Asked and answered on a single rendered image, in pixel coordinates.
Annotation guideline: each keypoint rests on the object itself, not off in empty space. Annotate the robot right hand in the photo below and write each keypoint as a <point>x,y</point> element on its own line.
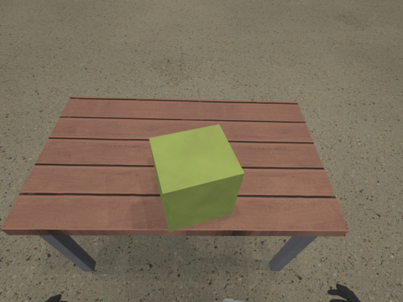
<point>343,292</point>

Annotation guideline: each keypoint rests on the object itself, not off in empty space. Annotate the carton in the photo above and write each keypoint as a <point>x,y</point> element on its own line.
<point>198,175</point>

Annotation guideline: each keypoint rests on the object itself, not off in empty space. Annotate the table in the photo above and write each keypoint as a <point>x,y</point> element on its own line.
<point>96,176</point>

